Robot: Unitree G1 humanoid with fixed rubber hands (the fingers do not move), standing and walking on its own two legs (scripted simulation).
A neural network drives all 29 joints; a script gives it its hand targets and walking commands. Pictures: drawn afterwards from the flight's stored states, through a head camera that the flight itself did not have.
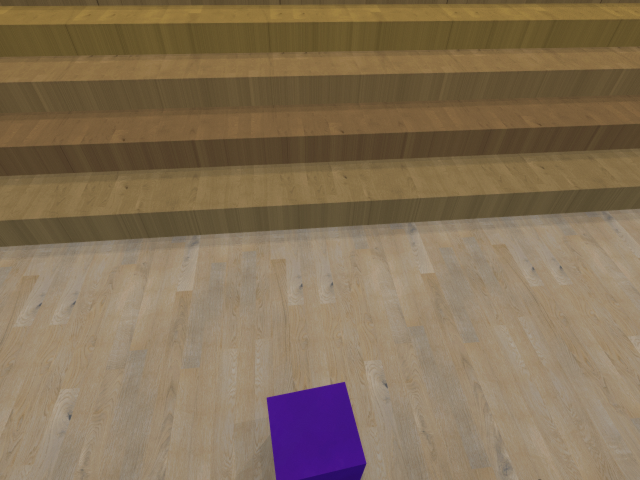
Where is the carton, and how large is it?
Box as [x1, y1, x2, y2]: [267, 382, 365, 479]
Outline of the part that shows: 344,382 267,397 276,479 360,478 365,465 365,460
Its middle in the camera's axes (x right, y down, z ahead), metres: -0.02 +0.55 +1.04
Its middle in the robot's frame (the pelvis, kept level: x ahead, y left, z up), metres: +0.38 +0.00 -0.66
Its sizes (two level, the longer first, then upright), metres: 0.210 0.200 0.250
